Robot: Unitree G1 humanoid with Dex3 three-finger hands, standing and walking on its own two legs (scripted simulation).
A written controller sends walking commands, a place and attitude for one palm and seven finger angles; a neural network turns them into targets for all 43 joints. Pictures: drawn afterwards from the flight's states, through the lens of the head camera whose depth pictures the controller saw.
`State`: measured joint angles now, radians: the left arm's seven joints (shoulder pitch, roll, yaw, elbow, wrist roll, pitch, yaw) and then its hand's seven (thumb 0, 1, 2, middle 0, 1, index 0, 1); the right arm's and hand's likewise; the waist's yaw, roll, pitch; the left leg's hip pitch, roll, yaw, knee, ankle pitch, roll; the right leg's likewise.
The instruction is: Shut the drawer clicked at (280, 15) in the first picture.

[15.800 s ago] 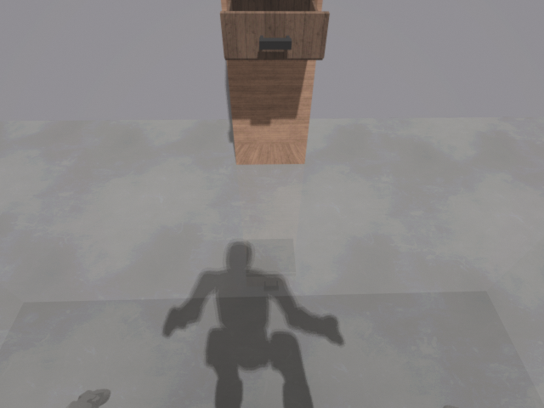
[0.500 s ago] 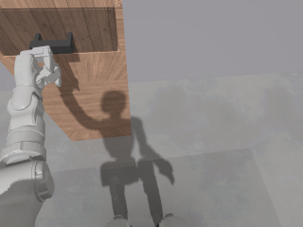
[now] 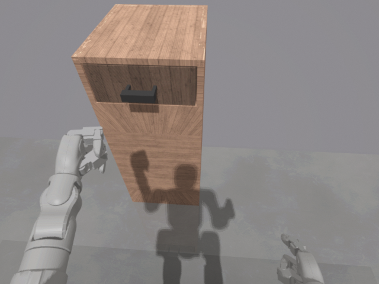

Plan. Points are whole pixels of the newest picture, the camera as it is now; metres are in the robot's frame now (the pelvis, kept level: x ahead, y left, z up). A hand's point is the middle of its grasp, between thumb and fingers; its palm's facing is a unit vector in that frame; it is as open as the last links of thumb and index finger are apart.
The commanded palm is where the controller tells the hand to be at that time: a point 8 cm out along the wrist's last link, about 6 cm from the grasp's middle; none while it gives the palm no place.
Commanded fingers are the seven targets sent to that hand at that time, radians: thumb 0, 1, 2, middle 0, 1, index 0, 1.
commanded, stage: draw the hand back to the body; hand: left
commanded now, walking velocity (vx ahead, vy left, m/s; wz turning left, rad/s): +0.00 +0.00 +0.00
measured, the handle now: (140, 92) +0.63 +0.20 +0.05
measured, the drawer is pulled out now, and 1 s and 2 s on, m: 0.00 0.00 0.00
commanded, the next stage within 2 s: step back with the hand held close in 0.72 s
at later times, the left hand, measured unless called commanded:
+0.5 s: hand (45, 214) +0.19 +0.22 +0.17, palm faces +0.36 -0.86 -0.37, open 3.3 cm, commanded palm +0.13 +0.27 +0.19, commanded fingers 0.00 0.90 0.90 -1.40 -1.60 -1.40 -1.60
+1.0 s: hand (33, 210) +0.18 +0.23 +0.18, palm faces +0.37 -0.81 -0.45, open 3.3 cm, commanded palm +0.12 +0.27 +0.19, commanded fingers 0.00 0.90 0.90 -1.40 -1.60 -1.40 -1.60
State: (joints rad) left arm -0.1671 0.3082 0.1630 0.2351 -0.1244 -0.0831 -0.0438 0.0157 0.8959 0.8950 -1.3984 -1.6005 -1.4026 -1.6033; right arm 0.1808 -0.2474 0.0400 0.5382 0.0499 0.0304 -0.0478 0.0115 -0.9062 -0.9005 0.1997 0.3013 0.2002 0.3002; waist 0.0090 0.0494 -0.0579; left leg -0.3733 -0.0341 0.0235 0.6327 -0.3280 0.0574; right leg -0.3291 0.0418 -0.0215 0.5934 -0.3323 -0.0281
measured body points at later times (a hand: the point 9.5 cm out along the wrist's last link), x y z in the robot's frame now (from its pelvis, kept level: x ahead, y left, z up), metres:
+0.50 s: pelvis -0.01 -0.01 +0.02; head -0.03 -0.04 +0.47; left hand +0.16 +0.27 +0.19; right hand +0.18 -0.23 -0.07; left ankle +0.00 +0.08 -0.73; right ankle -0.02 -0.10 -0.73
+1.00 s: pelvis +0.00 -0.01 +0.02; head -0.01 -0.04 +0.47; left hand +0.16 +0.27 +0.21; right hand +0.18 -0.24 -0.07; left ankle +0.00 +0.08 -0.73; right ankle -0.02 -0.10 -0.73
